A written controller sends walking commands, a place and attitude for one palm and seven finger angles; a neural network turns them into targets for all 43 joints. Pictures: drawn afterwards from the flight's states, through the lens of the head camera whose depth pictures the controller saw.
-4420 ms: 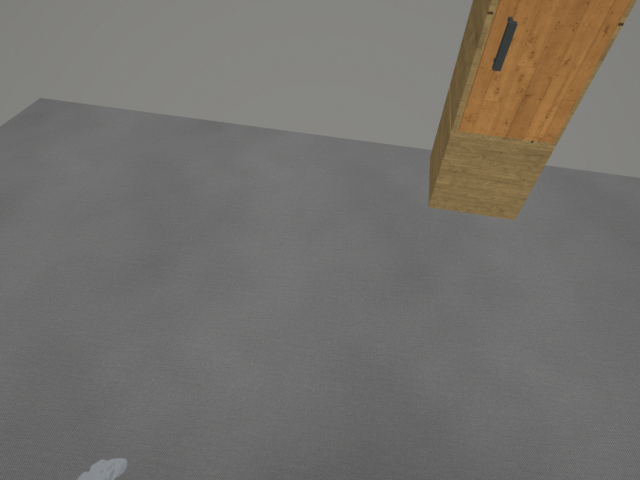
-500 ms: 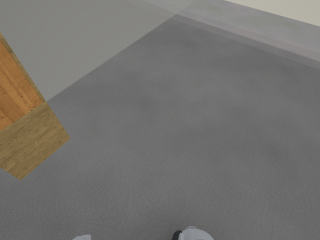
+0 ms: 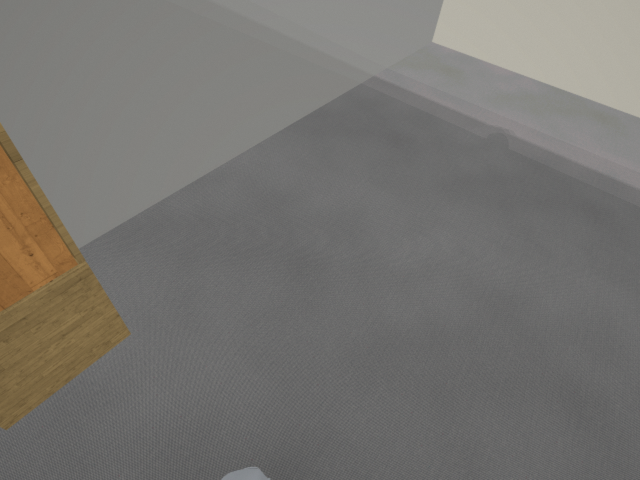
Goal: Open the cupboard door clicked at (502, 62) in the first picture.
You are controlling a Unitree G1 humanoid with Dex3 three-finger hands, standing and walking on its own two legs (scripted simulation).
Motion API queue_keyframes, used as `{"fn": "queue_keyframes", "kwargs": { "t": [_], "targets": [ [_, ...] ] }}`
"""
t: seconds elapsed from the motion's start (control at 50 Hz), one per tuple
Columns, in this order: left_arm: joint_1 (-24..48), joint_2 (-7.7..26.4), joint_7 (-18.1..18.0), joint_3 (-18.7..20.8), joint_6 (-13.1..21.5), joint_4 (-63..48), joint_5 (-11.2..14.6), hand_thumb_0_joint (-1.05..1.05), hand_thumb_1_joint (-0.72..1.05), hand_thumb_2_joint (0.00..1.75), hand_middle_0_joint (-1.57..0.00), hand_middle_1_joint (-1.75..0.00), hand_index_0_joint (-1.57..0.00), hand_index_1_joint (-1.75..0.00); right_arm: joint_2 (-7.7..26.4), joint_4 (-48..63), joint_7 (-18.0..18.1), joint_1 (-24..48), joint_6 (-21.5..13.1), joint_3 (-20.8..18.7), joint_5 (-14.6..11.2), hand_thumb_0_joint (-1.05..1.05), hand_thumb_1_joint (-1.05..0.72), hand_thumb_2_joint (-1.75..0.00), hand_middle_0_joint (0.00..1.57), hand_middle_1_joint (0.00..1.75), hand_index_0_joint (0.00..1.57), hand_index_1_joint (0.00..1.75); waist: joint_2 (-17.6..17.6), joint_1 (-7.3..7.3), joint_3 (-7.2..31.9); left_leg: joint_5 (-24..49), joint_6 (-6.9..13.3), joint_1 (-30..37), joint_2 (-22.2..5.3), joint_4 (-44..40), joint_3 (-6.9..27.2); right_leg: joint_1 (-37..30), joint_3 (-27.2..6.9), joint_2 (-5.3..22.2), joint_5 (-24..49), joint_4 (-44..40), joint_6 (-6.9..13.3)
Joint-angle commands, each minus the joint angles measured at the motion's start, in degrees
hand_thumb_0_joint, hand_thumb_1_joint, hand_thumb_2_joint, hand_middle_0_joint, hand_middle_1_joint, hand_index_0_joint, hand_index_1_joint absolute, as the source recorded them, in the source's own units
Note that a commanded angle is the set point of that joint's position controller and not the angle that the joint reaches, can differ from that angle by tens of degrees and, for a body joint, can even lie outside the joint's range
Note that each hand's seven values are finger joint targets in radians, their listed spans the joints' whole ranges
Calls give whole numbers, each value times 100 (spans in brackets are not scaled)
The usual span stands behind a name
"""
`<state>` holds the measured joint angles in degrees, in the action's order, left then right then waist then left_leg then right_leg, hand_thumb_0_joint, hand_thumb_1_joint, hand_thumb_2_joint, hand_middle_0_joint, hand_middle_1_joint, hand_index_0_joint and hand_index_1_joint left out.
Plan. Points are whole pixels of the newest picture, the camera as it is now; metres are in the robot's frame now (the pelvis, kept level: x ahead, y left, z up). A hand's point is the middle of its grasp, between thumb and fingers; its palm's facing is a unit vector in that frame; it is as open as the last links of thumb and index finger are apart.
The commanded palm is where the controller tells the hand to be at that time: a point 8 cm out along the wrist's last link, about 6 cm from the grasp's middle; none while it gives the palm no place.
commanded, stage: turn to face it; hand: left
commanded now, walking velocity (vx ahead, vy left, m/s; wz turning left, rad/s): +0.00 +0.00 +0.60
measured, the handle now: out of the picture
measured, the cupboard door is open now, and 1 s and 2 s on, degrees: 0 0 0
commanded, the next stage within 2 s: take the last steps up to it in 1.46 s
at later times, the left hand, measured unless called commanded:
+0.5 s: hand out of the picture +0.11 +0.18 -0.13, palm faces +0.28 -0.92 -0.28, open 7.4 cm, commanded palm none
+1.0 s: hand out of the picture -0.05 +0.20 -0.16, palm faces +0.60 -0.74 -0.29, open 7.4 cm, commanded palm none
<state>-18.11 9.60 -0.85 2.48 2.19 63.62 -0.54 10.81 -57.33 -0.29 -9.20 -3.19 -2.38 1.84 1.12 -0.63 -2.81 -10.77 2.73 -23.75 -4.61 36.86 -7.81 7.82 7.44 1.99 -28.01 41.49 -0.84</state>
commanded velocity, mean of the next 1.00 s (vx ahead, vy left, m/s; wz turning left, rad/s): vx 0.00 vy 0.00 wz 0.60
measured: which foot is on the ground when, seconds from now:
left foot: down 0.00-0.44, up 0.46-0.84, down 0.86-1.00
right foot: up 0.00-0.42, down 0.44-0.86, up 0.88-1.00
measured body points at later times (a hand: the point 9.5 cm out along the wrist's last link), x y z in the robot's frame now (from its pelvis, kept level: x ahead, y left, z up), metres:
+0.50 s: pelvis +0.05 -0.04 +0.01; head +0.07 -0.06 +0.46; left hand +0.10 +0.23 -0.11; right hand +0.14 -0.28 -0.15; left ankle +0.08 +0.08 -0.69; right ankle +0.07 -0.14 -0.72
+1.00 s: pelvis +0.04 -0.02 +0.01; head +0.07 +0.02 +0.45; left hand -0.08 +0.24 -0.14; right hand +0.29 -0.16 -0.12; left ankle -0.01 +0.08 -0.72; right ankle +0.09 -0.15 -0.65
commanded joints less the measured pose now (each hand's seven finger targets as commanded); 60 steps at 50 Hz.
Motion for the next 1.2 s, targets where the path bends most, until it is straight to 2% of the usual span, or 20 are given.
{"fn": "queue_keyframes", "kwargs": {
  "t": [0.0,0.08,0.24,0.36,0.38,0.4,0.42,0.44,0.48,0.52,0.72,0.78,0.8,0.82,0.84,0.86,0.9,0.96,1.12,1.18],
  "targets": [
    [210,446,-70,99,7,-552,-18,0,90,90,-20,-30,-20,-30,1092,-61,161,-1238,117,-200,-51,0,-90,-90,20,30,20,30,-1304,395,625,2554,955,1932,-1847,-1772,2669,2268,-578,229,-471,2893,-130],
    [127,392,-1,179,-192,-584,-34,0,90,90,-20,-30,-20,-30,823,251,125,-397,148,-157,-76,0,-90,-90,20,30,20,30,-885,28,460,1178,539,767,-1055,-2163,1709,1702,-577,369,490,2252,-262],
    [650,421,-46,282,-350,-1167,-39,0,90,90,-20,-30,-20,-30,1062,441,72,-473,340,-389,-27,0,-90,-90,20,30,20,30,-721,192,506,-360,721,841,-956,-2258,2433,1863,-593,211,453,1120,-358],
    [368,535,-82,282,-276,-1354,13,0,90,90,-20,-30,-20,-30,1144,639,38,-293,439,-513,-36,0,-90,-90,20,30,20,30,-850,36,661,495,554,541,-616,-1664,2719,643,-519,-116,857,-812,-246],
    [123,611,-104,305,-245,-1331,16,0,90,90,-20,-30,-20,-30,1068,714,21,-228,448,-509,-67,0,-90,-90,20,30,20,30,-750,-93,766,358,328,168,-402,-1374,2569,-40,-545,4,1320,-1737,-192],
    [-3,1006,-147,375,-204,-1355,-52,0,90,90,-20,-30,-20,-30,761,792,-19,-266,463,-482,-118,0,-90,-90,20,30,20,30,254,-154,784,-412,-71,-732,122,-487,2041,-804,-1404,912,977,-2572,107],
    [96,1517,-166,440,-192,-1472,-126,0,90,90,-20,-30,-20,-30,438,994,-31,-240,451,-418,-112,0,-90,-90,20,30,20,30,1745,-178,518,-1868,-531,-1643,902,933,837,-784,-2774,2460,1190,-2958,747],
    [379,1466,-183,418,-186,-1601,-65,0,90,90,-20,-30,-20,-30,770,996,-21,-120,493,-476,-23,0,-90,-90,20,30,20,30,1487,-126,377,-2055,-472,-1399,553,1980,1092,66,-2548,2656,1524,-2930,927],
    [996,1103,-176,310,-175,-1720,-67,0,90,90,-20,-30,-20,-30,688,806,-75,-201,602,-479,-32,0,-90,-90,20,30,20,30,644,229,-39,-1406,-529,-1212,306,3089,1012,613,-1597,2049,2194,-2610,806],
    [1032,942,-141,227,-128,-1735,-71,0,90,90,-20,-30,-20,-30,571,710,-123,-413,630,-427,-39,0,-90,-90,20,30,20,30,666,315,10,-996,-651,-1210,264,3310,804,376,-752,1660,3032,-2292,629],
    [177,1461,-91,344,-217,-1422,-120,0,90,90,-20,-30,-20,-30,604,1045,-158,576,593,-241,-93,0,-90,-90,20,30,20,30,1229,-226,329,-1364,-663,-344,247,869,90,-540,-92,1903,4514,-1648,672],
    [202,1525,-67,387,-256,-1410,-102,0,90,90,-20,-30,-20,-30,734,1053,-136,351,530,-250,-92,0,-90,-90,20,30,20,30,1148,-113,575,-892,-539,369,322,-239,-108,-531,192,1914,4524,-1094,456],
    [259,1533,-47,402,-263,-1418,-54,0,90,90,-20,-30,-20,-30,894,996,-124,70,492,-287,-70,0,-90,-90,20,30,20,30,931,90,750,-267,-462,1019,325,-928,-85,-277,372,1814,4422,-546,262],
    [274,1410,-12,395,-270,-1526,-10,0,90,90,-20,-30,-20,-30,1342,915,-103,-374,434,-410,-40,0,-90,-90,20,30,20,30,-10,347,1127,1201,-142,2331,-263,-1308,661,748,526,1551,3527,529,-63],
    [482,998,49,280,-264,-1826,24,0,90,90,-20,-30,-20,-30,2021,859,-66,-797,400,-584,-36,0,-90,-90,20,30,20,30,-1840,603,1248,3863,781,3300,-1886,-1282,2735,2591,516,715,-511,1873,-505],
    [1040,1013,-6,213,-328,-2057,-49,0,90,90,-20,-30,-20,-30,2105,686,-35,-1213,433,-566,-119,0,-90,-90,20,30,20,30,-1309,748,1134,4438,1114,2953,-2145,-1242,2672,2737,-147,621,-1111,2427,-461],
    [1142,989,-48,272,-352,-1887,1,0,90,90,-20,-30,-20,-30,1789,775,76,-662,402,-498,-79,0,-90,-90,20,30,20,30,-1512,581,835,3513,980,2291,-1630,-1298,2393,2786,-589,659,-575,2696,-476],
    [765,1004,42,301,-384,-1656,-18,0,90,90,-20,-30,-20,-30,1477,1042,52,197,392,-378,-54,0,-90,-90,20,30,20,30,-1037,161,537,2205,603,1394,-933,-1507,1773,2150,-573,521,213,2227,-471],
    [596,869,-9,249,-359,-1772,4,0,90,90,-20,-30,-20,-30,1513,1069,1,239,487,-458,-20,0,-90,-90,20,30,20,30,-1071,150,551,1312,651,1034,-762,-1484,2415,1239,-468,74,330,286,-385],
    [11,1041,-46,285,-235,-1667,-5,0,90,90,-20,-30,-20,-30,1302,1134,-17,346,501,-443,-87,0,-90,-90,20,30,20,30,-559,-176,701,1014,236,292,-314,-614,2231,-146,-543,143,1517,-1690,-308]
  ]
}}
